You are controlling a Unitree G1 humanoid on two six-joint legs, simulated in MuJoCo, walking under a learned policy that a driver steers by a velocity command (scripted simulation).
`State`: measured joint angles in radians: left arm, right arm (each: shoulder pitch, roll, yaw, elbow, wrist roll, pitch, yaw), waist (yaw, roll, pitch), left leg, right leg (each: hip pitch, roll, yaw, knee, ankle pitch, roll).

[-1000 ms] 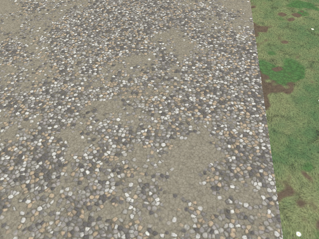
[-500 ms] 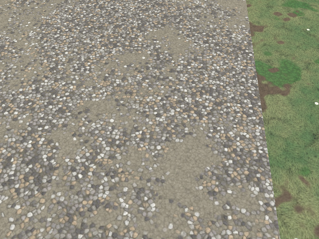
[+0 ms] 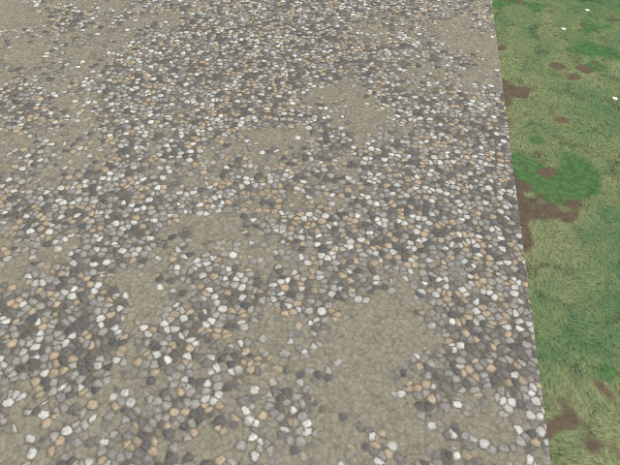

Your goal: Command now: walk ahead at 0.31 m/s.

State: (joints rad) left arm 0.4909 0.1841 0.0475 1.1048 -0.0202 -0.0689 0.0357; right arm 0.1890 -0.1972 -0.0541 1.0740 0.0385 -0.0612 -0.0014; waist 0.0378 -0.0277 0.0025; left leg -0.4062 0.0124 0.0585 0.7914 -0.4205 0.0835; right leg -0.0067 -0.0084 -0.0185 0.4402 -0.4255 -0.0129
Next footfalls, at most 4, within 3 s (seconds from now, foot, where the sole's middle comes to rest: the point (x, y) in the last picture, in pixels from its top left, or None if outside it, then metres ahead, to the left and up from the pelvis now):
0.64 right None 0.47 -0.11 -0.77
1.22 left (268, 363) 0.77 0.14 -0.77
1.78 right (364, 265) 1.09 -0.10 -0.77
2.36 left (285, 185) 1.40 0.14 -0.77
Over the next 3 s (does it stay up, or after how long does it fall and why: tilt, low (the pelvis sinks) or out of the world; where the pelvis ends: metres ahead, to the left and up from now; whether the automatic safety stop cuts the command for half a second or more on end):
stays up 1.44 0.02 0.01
